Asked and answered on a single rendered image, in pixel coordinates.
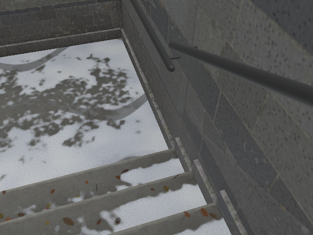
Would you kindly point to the stairs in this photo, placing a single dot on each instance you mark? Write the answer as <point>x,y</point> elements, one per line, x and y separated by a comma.
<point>147,195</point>

